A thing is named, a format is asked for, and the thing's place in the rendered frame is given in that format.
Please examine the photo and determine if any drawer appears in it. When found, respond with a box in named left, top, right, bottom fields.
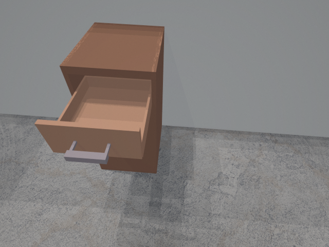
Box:
left=35, top=76, right=152, bottom=159

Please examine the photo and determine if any handle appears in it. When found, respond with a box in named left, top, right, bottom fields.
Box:
left=63, top=141, right=111, bottom=164

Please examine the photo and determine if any cabinet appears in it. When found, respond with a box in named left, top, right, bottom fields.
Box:
left=60, top=22, right=165, bottom=173

